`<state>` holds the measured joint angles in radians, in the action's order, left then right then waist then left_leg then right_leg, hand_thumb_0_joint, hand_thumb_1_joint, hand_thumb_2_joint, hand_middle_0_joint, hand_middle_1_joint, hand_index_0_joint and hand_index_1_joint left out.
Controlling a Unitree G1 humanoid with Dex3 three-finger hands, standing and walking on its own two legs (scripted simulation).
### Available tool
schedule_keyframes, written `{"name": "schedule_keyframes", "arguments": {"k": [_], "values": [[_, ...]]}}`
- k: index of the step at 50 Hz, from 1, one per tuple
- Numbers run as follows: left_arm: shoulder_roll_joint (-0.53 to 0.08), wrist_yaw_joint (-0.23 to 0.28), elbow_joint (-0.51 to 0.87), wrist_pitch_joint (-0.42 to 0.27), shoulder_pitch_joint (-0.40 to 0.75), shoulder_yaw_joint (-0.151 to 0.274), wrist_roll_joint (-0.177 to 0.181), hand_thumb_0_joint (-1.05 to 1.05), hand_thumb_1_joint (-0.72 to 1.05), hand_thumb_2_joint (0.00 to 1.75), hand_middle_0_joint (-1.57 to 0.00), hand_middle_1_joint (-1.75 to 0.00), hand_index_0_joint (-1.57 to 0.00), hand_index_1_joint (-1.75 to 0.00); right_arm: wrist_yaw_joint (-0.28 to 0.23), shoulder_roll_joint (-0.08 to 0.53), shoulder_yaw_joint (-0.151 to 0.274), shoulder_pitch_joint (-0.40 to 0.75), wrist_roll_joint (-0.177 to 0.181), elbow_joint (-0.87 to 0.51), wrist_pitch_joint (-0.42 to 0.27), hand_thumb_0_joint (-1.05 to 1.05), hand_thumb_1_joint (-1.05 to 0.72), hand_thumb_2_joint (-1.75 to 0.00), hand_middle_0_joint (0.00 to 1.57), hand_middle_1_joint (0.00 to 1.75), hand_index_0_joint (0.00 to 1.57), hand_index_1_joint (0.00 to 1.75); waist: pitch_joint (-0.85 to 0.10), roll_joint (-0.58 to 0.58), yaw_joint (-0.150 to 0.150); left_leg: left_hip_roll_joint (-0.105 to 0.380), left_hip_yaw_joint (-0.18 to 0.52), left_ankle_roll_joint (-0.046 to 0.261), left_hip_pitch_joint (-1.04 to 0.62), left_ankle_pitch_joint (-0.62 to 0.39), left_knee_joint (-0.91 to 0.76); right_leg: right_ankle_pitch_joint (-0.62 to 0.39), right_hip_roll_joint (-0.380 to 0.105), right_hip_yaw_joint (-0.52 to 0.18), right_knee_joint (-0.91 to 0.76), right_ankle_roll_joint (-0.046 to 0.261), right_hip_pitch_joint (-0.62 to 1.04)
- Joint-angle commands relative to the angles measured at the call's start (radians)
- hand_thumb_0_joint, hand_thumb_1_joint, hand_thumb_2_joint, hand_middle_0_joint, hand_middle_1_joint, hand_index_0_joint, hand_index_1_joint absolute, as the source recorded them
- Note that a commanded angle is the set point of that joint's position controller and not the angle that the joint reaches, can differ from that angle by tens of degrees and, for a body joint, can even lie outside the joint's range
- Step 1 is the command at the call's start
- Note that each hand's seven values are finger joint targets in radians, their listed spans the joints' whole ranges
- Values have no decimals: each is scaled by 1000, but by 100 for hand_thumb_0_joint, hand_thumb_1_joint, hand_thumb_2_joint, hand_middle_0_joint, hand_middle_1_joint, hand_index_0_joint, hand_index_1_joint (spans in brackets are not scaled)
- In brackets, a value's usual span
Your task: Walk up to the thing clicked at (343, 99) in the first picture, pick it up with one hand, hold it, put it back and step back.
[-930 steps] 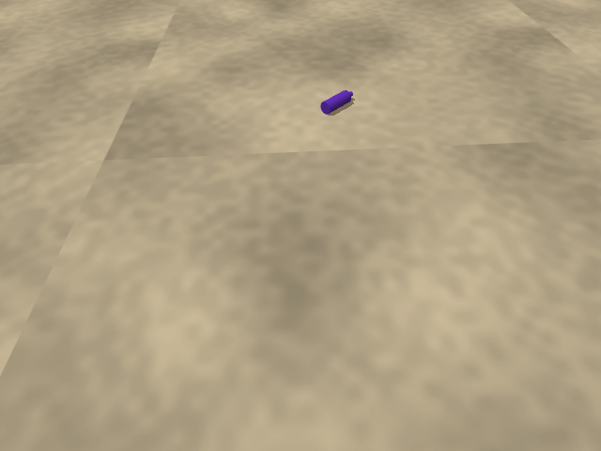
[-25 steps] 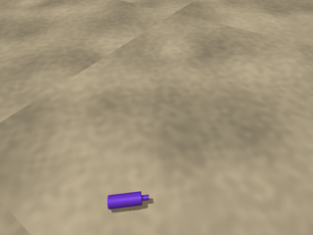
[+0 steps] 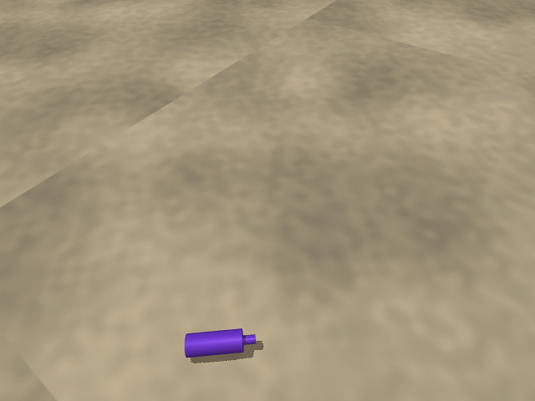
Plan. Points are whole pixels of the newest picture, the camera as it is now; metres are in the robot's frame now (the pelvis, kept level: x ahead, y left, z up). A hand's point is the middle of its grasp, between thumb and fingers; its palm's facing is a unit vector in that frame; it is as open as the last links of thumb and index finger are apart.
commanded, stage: walk up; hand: left
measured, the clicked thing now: (221, 342) +0.45 +0.18 -0.74
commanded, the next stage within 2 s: none
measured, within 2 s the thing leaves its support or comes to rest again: neither
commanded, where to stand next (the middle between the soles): +0.09 +0.01 m, yaw +3 degrees
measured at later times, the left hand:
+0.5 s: hand out of the picture +0.08 +0.26 -0.16, palm faces +0.01 -0.94 -0.34, open 7.3 cm
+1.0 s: hand out of the picture +0.13 +0.31 -0.16, palm faces +0.04 -0.94 -0.34, open 7.3 cm
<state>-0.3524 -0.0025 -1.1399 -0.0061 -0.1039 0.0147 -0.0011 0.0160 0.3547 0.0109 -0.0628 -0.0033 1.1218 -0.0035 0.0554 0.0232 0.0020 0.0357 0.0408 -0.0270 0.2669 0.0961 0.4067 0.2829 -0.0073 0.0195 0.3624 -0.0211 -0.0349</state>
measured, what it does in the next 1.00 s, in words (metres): walks ahead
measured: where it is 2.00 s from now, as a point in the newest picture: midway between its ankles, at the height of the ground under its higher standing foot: outside the picture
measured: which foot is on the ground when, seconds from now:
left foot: down 0.00-1.00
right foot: down 0.00-0.80, up 0.82-1.00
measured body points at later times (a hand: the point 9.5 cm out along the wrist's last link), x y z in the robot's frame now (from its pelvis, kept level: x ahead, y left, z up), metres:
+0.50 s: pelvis +0.01 +0.00 +0.00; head +0.02 +0.00 +0.45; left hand +0.08 +0.31 -0.13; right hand +0.09 -0.30 -0.13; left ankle +0.08 +0.13 -0.74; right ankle -0.05 -0.13 -0.74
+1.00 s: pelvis +0.10 +0.04 +0.00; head +0.14 +0.06 +0.45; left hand +0.13 +0.36 -0.14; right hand +0.19 -0.27 -0.11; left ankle +0.13 +0.14 -0.74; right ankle +0.11 -0.13 -0.69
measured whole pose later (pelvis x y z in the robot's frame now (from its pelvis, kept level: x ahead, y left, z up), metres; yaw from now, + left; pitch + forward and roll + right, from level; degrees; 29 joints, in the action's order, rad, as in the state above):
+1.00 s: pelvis +0.10 +0.04 +0.00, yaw +3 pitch -3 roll -1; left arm -0.41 0.00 -0.98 0.02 -0.24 0.04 0.02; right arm 0.01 0.35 0.04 -0.19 -0.02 0.97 -0.03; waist 0.14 -0.04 0.00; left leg 0.00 -0.03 0.03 0.20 0.21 0.47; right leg 0.44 0.00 -0.11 0.93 0.02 -0.36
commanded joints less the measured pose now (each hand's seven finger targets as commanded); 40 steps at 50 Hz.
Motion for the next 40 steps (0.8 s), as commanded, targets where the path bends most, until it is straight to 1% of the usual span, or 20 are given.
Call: {"name": "schedule_keyframes", "arguments": {"k": [1,3,5,10,12,22,25,26,27,28,29,31,32,33,35,36,37,38,39,40], "values": [[-223,13,61,-21,60,42,-3,0,90,90,-20,-30,-20,-30,-13,195,37,43,2,-47,-13,0,-90,-90,20,30,20,30,-61,-34,12,76,67,40,-152,-102,-38,-108,-116,-72,-117,37,-137],[-224,12,58,-19,58,41,-7,0,90,90,-20,-30,-20,-30,-13,202,40,59,1,-46,-11,0,-90,-90,20,30,20,30,-53,-26,11,78,76,40,-149,-33,-57,-57,-116,-73,-127,40,-152],[-218,11,55,-20,51,42,-6,0,90,90,-20,-30,-20,-30,-11,198,36,56,0,-45,-13,0,-90,-90,20,30,20,30,-55,-20,8,83,90,40,-138,-31,-72,-55,-109,-67,-126,38,-132],[-220,12,52,-22,34,47,-4,0,90,90,-20,-30,-20,-30,-13,190,33,56,1,-42,-17,0,-90,-90,20,30,20,30,-102,-20,-2,84,76,42,-156,-195,-46,-183,-114,-55,-110,30,-64],[-223,14,55,-19,37,49,-3,0,90,90,-20,-30,-20,-30,-14,190,33,54,1,-43,-15,0,-90,-90,20,30,20,30,-97,-18,1,80,70,40,-156,-196,-47,-181,-113,-51,-109,30,-65],[-212,10,58,-11,23,48,-7,0,90,90,-20,-30,-20,-30,-16,196,35,60,-2,-42,-14,0,-90,-90,20,30,20,30,-67,22,-3,85,118,39,-104,6,-114,-47,-97,-45,-107,38,-68],[-210,10,54,-12,15,50,-8,0,90,90,-20,-30,-20,-30,-15,193,33,58,-1,-41,-14,0,-90,-90,20,30,20,30,-59,18,-2,83,126,38,-90,14,-116,-45,-97,-47,-112,39,-66],[-262,-3,84,-23,-70,75,-24,0,90,90,-20,-30,-20,-30,1,253,68,-21,-16,-73,-16,0,-90,-90,20,30,20,30,-125,4,-12,9,73,69,-81,404,-64,283,-70,-49,-104,83,-12],[-275,-7,78,-24,-102,84,-36,0,90,90,-20,-30,-20,-30,8,251,75,-4,-24,-84,-12,0,-90,-90,20,30,20,30,-61,-27,-32,-8,42,57,58,497,-17,423,-113,-119,-139,114,9],[-308,-7,77,-25,-137,101,-39,0,90,90,-20,-30,-20,-30,14,247,79,33,-28,-106,-6,0,-90,-90,20,30,20,30,15,-117,-61,-42,-23,32,191,436,130,553,-202,-228,-220,153,16],[-331,-3,105,-30,-121,112,-40,0,90,90,-20,-30,-20,-30,20,231,80,67,-33,-135,-3,0,-90,-90,20,30,20,30,90,-173,-69,-25,-33,25,286,309,257,553,-304,-326,-295,187,-6],[-302,4,140,-48,-109,116,-40,0,90,90,-20,-30,-20,-30,27,209,80,53,-33,-153,-16,0,-90,-90,20,30,20,30,154,-120,-63,16,10,27,359,227,281,240,-307,-282,-263,206,63],[-288,5,143,-50,-113,117,-39,0,90,90,-20,-30,-20,-30,29,200,78,35,-35,-158,-23,0,-90,-90,20,30,20,30,134,-142,-51,15,-5,33,379,237,274,9,-280,-230,-214,201,135],[-289,2,157,-50,-112,119,-40,0,90,90,-20,-30,-20,-30,33,196,77,20,-34,-169,-24,0,-90,-90,20,30,20,30,103,-166,-40,18,-25,35,351,263,269,-140,-259,-174,-174,197,162],[-289,-6,198,-49,-96,112,-35,0,90,90,-20,-30,-20,-30,40,182,77,-12,-30,-186,-29,0,-90,-90,20,30,20,30,75,-199,-29,7,-62,37,187,265,194,-222,-232,-89,-112,185,56],[-288,-9,217,-45,-59,107,-37,0,90,90,-20,-30,-20,-30,39,176,81,-54,-23,-178,-33,0,-90,-90,20,30,20,30,65,-220,4,4,-72,47,66,201,109,-289,-221,-52,-45,166,-15],[-277,-7,228,-38,-39,100,-24,0,90,90,-20,-30,-20,-30,30,179,89,-129,-24,-150,-39,0,-90,-90,20,30,20,30,36,-177,44,-27,-94,48,-83,79,1,-374,-175,6,96,136,-79],[-228,-6,237,-32,-69,84,-16,0,90,90,-20,-30,-20,-30,14,226,111,-245,-26,-115,-44,0,-90,-90,20,30,20,30,-51,-56,86,-33,-80,62,-273,7,-12,-353,-120,52,315,93,-151],[-153,-4,252,-26,-132,65,2,0,90,90,-20,-30,-20,-30,-1,318,139,-312,-36,-118,-45,0,-90,-90,20,30,20,30,-110,208,96,165,207,128,-382,-79,-91,-56,-3,94,587,31,-318],[-173,5,237,-14,-174,73,5,0,90,90,-20,-30,-20,-30,-8,384,147,-312,-33,-140,-48,0,-90,-90,20,30,20,30,-131,222,83,313,542,212,-363,-5,-169,309,99,-75,646,47,-403]]}}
